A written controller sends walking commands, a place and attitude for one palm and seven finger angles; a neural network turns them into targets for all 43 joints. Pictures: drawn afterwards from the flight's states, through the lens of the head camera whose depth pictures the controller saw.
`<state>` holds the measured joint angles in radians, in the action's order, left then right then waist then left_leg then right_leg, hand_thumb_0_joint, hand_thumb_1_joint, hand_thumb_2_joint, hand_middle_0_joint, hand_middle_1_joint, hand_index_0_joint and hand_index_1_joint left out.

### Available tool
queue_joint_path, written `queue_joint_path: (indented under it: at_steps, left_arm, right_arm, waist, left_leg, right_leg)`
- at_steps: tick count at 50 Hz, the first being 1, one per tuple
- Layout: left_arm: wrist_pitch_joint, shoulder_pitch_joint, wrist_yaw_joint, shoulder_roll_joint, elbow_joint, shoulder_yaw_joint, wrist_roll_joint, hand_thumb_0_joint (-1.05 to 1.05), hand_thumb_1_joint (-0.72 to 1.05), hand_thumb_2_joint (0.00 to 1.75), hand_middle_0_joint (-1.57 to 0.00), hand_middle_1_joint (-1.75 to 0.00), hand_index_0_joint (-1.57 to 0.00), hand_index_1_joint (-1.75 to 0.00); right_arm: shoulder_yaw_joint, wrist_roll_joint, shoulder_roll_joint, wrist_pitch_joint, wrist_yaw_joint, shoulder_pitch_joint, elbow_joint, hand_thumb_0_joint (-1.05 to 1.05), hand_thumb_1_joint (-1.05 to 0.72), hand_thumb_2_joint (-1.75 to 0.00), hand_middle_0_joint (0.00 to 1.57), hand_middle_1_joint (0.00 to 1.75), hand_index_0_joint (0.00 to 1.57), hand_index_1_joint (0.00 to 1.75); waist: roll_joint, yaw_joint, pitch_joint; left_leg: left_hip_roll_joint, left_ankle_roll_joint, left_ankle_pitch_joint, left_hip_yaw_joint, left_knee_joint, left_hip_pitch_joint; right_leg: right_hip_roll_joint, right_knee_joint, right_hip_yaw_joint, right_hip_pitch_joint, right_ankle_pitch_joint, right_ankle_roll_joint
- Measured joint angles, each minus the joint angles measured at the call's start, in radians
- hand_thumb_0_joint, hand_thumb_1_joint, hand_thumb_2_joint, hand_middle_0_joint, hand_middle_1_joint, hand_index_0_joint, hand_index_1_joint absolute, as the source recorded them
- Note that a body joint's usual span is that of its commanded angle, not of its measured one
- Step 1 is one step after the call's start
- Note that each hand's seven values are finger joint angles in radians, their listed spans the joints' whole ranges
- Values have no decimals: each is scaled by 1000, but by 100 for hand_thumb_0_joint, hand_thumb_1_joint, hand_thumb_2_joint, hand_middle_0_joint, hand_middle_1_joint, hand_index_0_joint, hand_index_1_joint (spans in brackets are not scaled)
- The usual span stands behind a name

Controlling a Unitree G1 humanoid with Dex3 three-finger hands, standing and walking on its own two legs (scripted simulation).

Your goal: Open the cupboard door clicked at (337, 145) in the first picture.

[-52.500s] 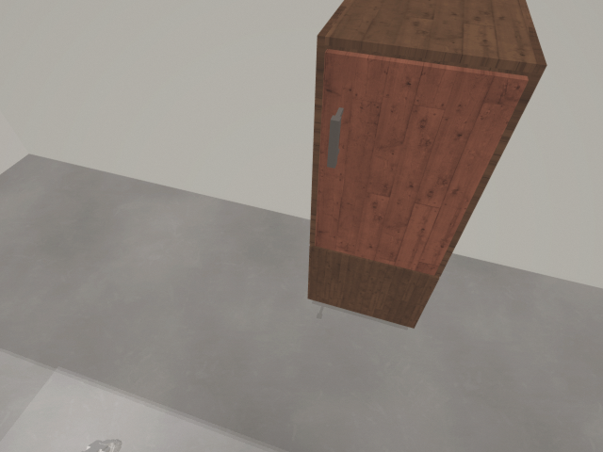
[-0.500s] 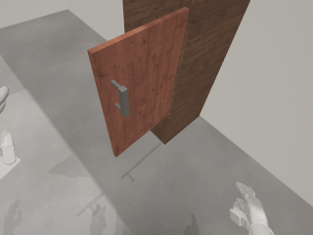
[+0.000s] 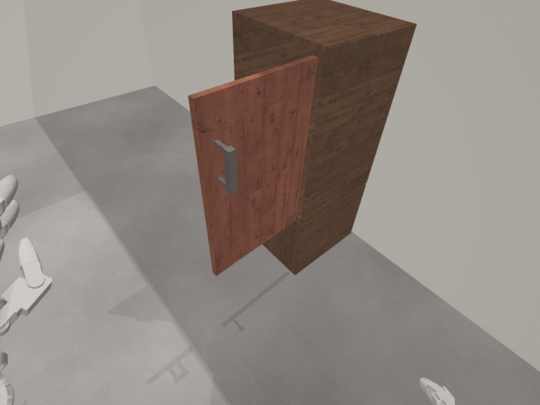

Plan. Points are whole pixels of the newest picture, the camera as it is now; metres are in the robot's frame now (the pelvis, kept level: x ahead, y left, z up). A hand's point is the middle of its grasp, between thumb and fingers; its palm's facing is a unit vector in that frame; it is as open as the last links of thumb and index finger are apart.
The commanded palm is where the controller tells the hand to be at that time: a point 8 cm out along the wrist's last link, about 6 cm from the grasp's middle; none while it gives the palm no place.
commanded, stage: stop stepping back and stand still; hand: left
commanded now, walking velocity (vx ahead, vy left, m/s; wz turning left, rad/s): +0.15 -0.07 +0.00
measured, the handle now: (225, 167) +0.61 +0.13 +0.02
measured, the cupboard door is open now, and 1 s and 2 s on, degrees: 92 92 92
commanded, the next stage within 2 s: let the arm hang, fingers relaxed in 0.38 s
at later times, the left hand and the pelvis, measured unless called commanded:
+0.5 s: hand (49, 291) +0.20 +0.25 +0.16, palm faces +0.43 -0.77 -0.47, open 7.5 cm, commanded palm none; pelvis +0.00 -0.01 +0.00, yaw +1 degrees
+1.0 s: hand out of the picture -0.06 +0.19 -0.16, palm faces +0.09 -0.97 -0.23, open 7.2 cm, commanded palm none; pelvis -0.01 +0.00 +0.01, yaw +4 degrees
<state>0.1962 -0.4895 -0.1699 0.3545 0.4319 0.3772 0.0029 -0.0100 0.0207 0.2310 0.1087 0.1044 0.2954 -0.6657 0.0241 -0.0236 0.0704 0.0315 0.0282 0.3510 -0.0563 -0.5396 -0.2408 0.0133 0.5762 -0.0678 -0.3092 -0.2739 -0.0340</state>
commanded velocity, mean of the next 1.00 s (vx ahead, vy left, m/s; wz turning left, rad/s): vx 0.03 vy -0.01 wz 0.00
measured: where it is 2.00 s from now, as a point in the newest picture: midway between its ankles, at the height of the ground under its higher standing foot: outside the picture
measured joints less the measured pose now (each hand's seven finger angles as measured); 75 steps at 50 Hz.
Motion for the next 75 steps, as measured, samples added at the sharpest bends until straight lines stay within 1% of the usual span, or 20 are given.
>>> queue_joint_path:
  at_steps: [2,5,9,11,13,16,18,21,23,25,26,29,31,37,39,42,45,55,68,75]
  left_arm:
    - [7,-9,-3,20,8,22,1,2,88,89,-22,-31,-21,-30]
    - [12,-31,-3,47,-2,54,-7,2,88,89,-22,-31,-21,-30]
    - [11,-45,-4,61,-6,70,-5,2,89,89,-21,-31,-21,-30]
    - [13,-34,-1,54,-13,64,-8,2,89,89,-21,-31,-21,-30]
    - [12,-7,10,34,-27,37,-6,2,89,89,-21,-31,-21,-30]
    - [18,1,23,-1,-40,12,-2,2,89,89,-21,-31,-21,-30]
    - [24,-13,26,-4,-35,11,0,2,88,89,-22,-31,-21,-30]
    - [30,-34,20,10,-5,20,3,2,88,89,-22,-31,-21,-30]
    - [34,-43,15,18,20,25,8,2,88,89,-22,-31,-21,-30]
    - [46,-14,28,31,-14,10,-3,2,88,89,-22,-31,-21,-30]
    - [25,30,55,33,-95,-29,-17,1,89,89,-21,-31,-21,-30]
    - [-121,163,118,-21,-445,-157,-32,1,89,90,-21,-30,-20,-30]
    - [-190,219,138,-61,-688,-224,-36,1,90,90,-20,-30,-20,-30]
    - [-245,222,170,-196,-1227,-388,-29,1,91,89,-20,-30,-19,-30]
    - [-228,220,136,-198,-1304,-349,-8,-2,99,89,-21,-30,-20,-30]
    - [-222,215,143,-168,-1393,-353,-14,-3,102,89,-21,-30,-21,-30]
    - [-218,196,149,-156,-1468,-361,-15,-2,100,89,-21,-30,-20,-30]
    - [-211,168,145,-169,-1591,-372,-13,0,92,89,-20,-30,-20,-30]
    - [-199,223,140,-223,-1567,-374,-18,1,91,89,-20,-30,-20,-30]
    - [-195,221,137,-220,-1564,-370,-20,1,92,89,-20,-30,-20,-30]
  right_arm:
    - [-6,-4,-7,11,0,-9,10,1,-90,-90,21,30,21,30]
    - [-6,-5,-28,36,-8,0,9,1,-91,-90,21,30,21,30]
    - [15,-5,-45,46,-21,12,6,1,-91,-90,21,30,21,30]
    - [19,-3,-42,36,-26,2,5,1,-90,-90,21,30,21,30]
    - [12,-6,-36,20,-34,-15,-15,1,-90,-90,21,30,21,30]
    - [8,-8,-27,2,-41,-33,-35,1,-90,-90,21,30,21,30]
    - [9,-8,-26,-2,-37,-39,-28,1,-90,-90,21,30,21,30]
    - [10,-3,-23,6,-29,-43,-5,1,-91,-90,21,30,21,30]
    - [5,-1,-9,17,-24,-43,19,1,-91,-90,21,30,21,30]
    - [-12,-3,6,36,-40,-58,7,1,-91,-90,21,30,21,30]
    - [-20,-2,22,33,-60,-70,-14,1,-91,-90,21,30,21,30]
    - [-23,10,59,-30,-84,-112,-76,1,-91,-90,21,30,20,30]
    - [-10,16,53,-61,-88,-132,-108,1,-91,-90,20,30,20,30]
    - [11,9,-16,-115,-98,-148,-211,1,-91,-90,20,30,20,30]
    - [15,7,-44,-123,-94,-126,-257,1,-91,-90,20,30,20,30]
    - [18,9,-65,-140,-91,-99,-330,1,-91,-90,20,30,20,30]
    - [9,8,-64,-148,-82,-76,-388,1,-92,-90,21,30,21,30]
    - [5,4,-64,-139,-78,-14,-481,1,-92,-90,20,30,20,30]
    - [2,8,-108,-128,-79,-8,-484,0,-91,-90,20,30,20,30]
    - [-1,8,-110,-121,-77,-16,-478,1,-92,-90,20,30,20,30]
  waist:
    - [11,-10,-26]
    - [2,-23,-29]
    - [-22,-10,-34]
    - [-44,2,-47]
    - [-57,14,-61]
    - [-51,21,-71]
    - [-37,19,-75]
    - [-16,18,-82]
    - [-28,18,-87]
    - [-34,20,-88]
    - [-40,25,-79]
    - [-65,16,-46]
    - [-53,11,-42]
    - [-17,-7,-107]
    - [4,5,-122]
    - [2,25,-134]
    - [-15,31,-137]
    - [-44,22,-135]
    - [-37,11,-104]
    - [-35,11,-101]
  left_leg:
    - [-10,-17,-65,-6,-16,-3]
    - [-9,-21,-68,-2,-12,5]
    - [7,-37,-62,4,-26,0]
    - [19,-30,-6,12,-101,-37]
    - [9,-20,62,34,-273,-105]
    - [-7,-25,31,28,-435,-169]
    - [-4,-23,10,8,-386,-162]
    - [1,-13,-31,-14,-181,-95]
    - [9,-5,-71,-4,-26,-31]
    - [5,-12,-91,10,-7,-36]
    - [-6,-15,-89,13,-27,-57]
    - [-41,-9,-86,29,-55,-103]
    - [-61,-8,-82,29,-71,-114]
    - [-40,-26,-98,39,-28,-53]
    - [-34,-28,-115,51,-2,-40]
    - [-23,-29,-138,62,33,-26]
    - [-23,-25,-157,63,65,-15]
    - [-45,-3,-192,42,127,20]
    - [-63,13,-196,24,130,13]
    - [-66,16,-192,20,131,16]
  right_leg:
    - [0,93,23,-27,-89,15]
    - [-11,222,18,-55,-158,31]
    - [-17,72,-23,17,-126,38]
    - [-32,24,-31,26,-24,-5]
    - [-37,42,-39,17,-11,-40]
    - [-33,7,-38,35,-7,-48]
    - [-28,-25,-34,48,8,-44]
    - [-25,-52,-33,60,19,-41]
    - [-38,-49,-42,61,13,-35]
    - [-34,-16,-49,39,1,-18]
    - [-23,18,-40,14,-4,-3]
    - [-4,122,17,-40,-100,22]
    - [7,89,49,-17,-53,22]
    - [-17,28,43,51,-52,6]
    - [-24,-13,31,75,-30,4]
    - [-37,-83,21,106,9,3]
    - [-38,-133,21,125,39,6]
    - [-15,-170,40,145,65,28]
    - [5,-143,57,121,58,44]
    - [8,-140,62,120,54,47]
